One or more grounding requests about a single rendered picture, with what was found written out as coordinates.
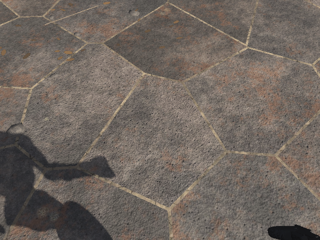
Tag robot right hand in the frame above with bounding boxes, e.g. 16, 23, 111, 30
267, 224, 320, 240

